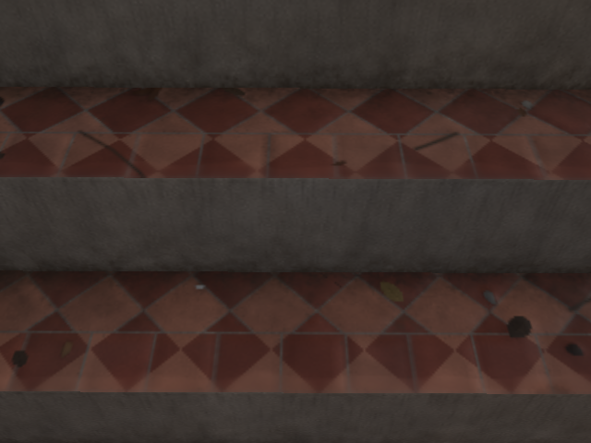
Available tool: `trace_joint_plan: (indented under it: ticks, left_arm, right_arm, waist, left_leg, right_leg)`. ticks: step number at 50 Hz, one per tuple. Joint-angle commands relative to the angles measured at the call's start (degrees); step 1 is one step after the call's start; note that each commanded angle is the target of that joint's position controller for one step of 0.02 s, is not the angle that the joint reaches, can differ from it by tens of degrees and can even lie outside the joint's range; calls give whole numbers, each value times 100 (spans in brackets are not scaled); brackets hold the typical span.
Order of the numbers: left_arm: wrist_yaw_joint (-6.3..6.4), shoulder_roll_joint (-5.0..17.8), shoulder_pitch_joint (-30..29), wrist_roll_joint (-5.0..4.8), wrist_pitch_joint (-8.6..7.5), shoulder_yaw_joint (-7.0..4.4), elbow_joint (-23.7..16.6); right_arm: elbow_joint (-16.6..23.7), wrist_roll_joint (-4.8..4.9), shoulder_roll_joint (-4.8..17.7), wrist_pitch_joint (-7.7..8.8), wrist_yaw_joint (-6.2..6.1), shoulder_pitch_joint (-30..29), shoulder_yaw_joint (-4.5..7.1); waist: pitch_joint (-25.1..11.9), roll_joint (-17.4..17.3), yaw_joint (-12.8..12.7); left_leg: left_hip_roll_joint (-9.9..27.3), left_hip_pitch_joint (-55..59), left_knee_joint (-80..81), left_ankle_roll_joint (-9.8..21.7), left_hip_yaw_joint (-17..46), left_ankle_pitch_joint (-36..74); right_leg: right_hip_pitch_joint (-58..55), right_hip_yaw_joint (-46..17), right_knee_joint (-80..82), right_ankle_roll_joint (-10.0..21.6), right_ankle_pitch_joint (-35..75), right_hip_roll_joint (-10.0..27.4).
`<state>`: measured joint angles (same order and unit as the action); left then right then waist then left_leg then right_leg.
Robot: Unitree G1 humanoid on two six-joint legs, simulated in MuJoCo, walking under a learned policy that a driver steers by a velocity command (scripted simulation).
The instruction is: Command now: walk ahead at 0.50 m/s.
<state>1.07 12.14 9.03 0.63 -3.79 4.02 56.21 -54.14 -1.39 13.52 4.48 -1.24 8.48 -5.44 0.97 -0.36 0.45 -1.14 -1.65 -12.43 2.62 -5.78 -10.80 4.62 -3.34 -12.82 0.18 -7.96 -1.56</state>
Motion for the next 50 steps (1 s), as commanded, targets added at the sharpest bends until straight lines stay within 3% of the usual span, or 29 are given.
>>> trace_joint_plan:
  ticks: [1,2,3,7,8,12,13,16,17,20,21,25,26,29,30,33,34,37,38,41,42,45,46,48,49,50]
  left_arm:
    - [12,542,-53,-5,-59,-105,-230]
    - [11,530,-178,18,-59,-108,-264]
    - [11,517,-9,-7,-63,-103,-221]
    - [10,533,-189,18,-61,-115,-251]
    - [10,514,-18,-7,-64,-106,-201]
    - [8,533,-200,18,-63,-118,-239]
    - [9,515,-28,-7,-67,-110,-189]
    - [8,530,-212,19,-65,-119,-228]
    - [9,519,-39,-7,-68,-113,-187]
    - [7,531,-217,19,-66,-121,-223]
    - [8,520,-43,-7,-69,-115,-182]
    - [7,534,-215,19,-68,-125,-219]
    - [8,518,-41,-6,-71,-116,-171]
    - [6,531,-224,20,-69,-125,-214]
    - [7,521,-49,-6,-72,-119,-173]
    - [6,532,-228,21,-70,-126,-212]
    - [7,522,-52,-5,-73,-120,-172]
    - [5,533,-232,22,-71,-127,-211]
    - [7,524,-56,-4,-74,-121,-171]
    - [5,534,-236,23,-72,-129,-211]
    - [6,525,-60,-4,-75,-123,-171]
    - [5,535,-240,24,-73,-130,-211]
    - [6,526,-64,-3,-76,-124,-171]
    - [4,537,-234,22,-75,-131,-211]
    - [5,523,-73,-2,-76,-123,-169]
    - [5,550,-104,-3,-74,-130,-170]
  right_arm:
    - [282,9,588,66,-13,-89,116]
    - [324,-24,567,68,-14,-192,115]
    - [280,12,583,67,-18,-38,115]
    - [336,-22,575,69,-15,-171,117]
    - [284,12,587,67,-18,-18,116]
    - [345,-22,575,69,-16,-160,119]
    - [292,13,587,66,-18,-7,118]
    - [350,-23,570,68,-16,-160,119]
    - [304,13,585,66,-19,-8,120]
    - [356,-22,570,66,-16,-158,121]
    - [311,13,585,65,-19,-6,122]
    - [365,-21,575,65,-17,-151,126]
    - [311,13,586,63,-20,0,125]
    - [367,-21,568,65,-17,-157,126]
    - [321,14,583,63,-20,-5,127]
    - [371,-21,568,64,-17,-157,129]
    - [325,15,583,62,-20,-5,130]
    - [374,-21,566,63,-17,-157,131]
    - [328,15,581,62,-20,-5,132]
    - [377,-20,565,62,-17,-157,134]
    - [330,15,580,61,-20,-5,135]
    - [378,-20,564,61,-17,-157,136]
    - [332,16,579,60,-20,-5,137]
    - [380,-17,564,61,-17,-148,139]
    - [332,15,572,59,-19,-12,137]
    - [340,17,587,59,-17,-44,142]
  waist:
    - [-257,5,3]
    - [-91,15,4]
    - [-402,-19,-8]
    - [-88,18,5]
    - [-398,-17,-6]
    - [-87,17,7]
    - [-399,-17,-3]
    - [-90,17,9]
    - [-404,-15,-2]
    - [-91,15,10]
    - [-406,-16,-2]
    - [-88,13,9]
    - [-401,-18,-2]
    - [-90,14,10]
    - [-406,-16,-2]
    - [-92,14,9]
    - [-408,-15,-3]
    - [-92,14,9]
    - [-409,-14,-3]
    - [-93,14,8]
    - [-409,-14,-4]
    - [-93,14,8]
    - [-410,-13,-4]
    - [-99,16,9]
    - [-413,-13,-3]
    - [-297,4,3]
  left_leg:
    - [933,163,138,-113,627,1273]
    - [961,120,39,-82,660,1567]
    - [942,210,96,-105,622,1358]
    - [961,115,41,-84,665,1562]
    - [945,205,102,-108,625,1338]
    - [963,111,44,-86,667,1547]
    - [947,203,104,-111,627,1326]
    - [966,107,47,-89,667,1519]
    - [947,200,103,-113,629,1312]
    - [967,105,48,-92,668,1506]
    - [948,199,104,-116,631,1300]
    - [967,104,47,-94,671,1511]
    - [952,197,108,-120,631,1291]
    - [970,97,51,-97,671,1487]
    - [952,192,107,-122,633,1282]
    - [971,94,53,-99,673,1479]
    - [953,189,108,-124,635,1274]
    - [972,89,55,-101,675,1469]
    - [954,185,110,-126,637,1264]
    - [973,85,57,-103,676,1461]
    - [955,182,112,-128,639,1256]
    - [974,81,59,-105,678,1454]
    - [956,178,114,-130,640,1249]
    - [971,79,59,-107,677,1424]
    - [958,173,119,-132,641,1224]
    - [946,139,147,-141,646,1153]
  right_leg:
    - [68,-467,80,197,1200,747]
    - [153,-495,-42,239,1371,765]
    - [11,-466,55,210,1237,760]
    - [140,-495,-33,244,1394,766]
    - [5,-467,71,215,1243,763]
    - [133,-497,-23,249,1410,768]
    - [-3,-470,80,220,1259,765]
    - [126,-501,-13,252,1412,770]
    - [-15,-473,83,224,1276,765]
    - [120,-503,-6,255,1422,771]
    - [-22,-476,90,227,1285,766]
    - [112,-504,-1,260,1444,771]
    - [-24,-477,102,231,1291,768]
    - [105,-507,8,262,1443,774]
    - [-37,-480,102,235,1306,768]
    - [97,-509,12,265,1452,775]
    - [-46,-481,107,237,1314,768]
    - [89,-510,18,267,1459,776]
    - [-53,-483,112,240,1319,769]
    - [82,-511,22,269,1465,776]
    - [-60,-484,117,242,1325,770]
    - [75,-512,27,271,1471,777]
    - [-67,-485,121,244,1330,770]
    - [71,-511,33,273,1458,774]
    - [-72,-487,128,245,1322,772]
    - [-36,-483,141,235,1288,755]
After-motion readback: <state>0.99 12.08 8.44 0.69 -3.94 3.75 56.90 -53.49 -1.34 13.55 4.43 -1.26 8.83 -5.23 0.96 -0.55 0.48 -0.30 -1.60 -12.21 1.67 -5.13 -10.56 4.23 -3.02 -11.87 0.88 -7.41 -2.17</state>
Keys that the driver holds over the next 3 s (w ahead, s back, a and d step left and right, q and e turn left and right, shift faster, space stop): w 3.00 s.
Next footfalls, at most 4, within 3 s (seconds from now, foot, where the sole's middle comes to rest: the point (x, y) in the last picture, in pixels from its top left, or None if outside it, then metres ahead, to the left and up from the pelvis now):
none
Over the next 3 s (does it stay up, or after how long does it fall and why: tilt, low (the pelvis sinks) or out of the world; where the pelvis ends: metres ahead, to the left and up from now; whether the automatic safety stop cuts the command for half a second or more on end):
stays up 0.00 -0.02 0.00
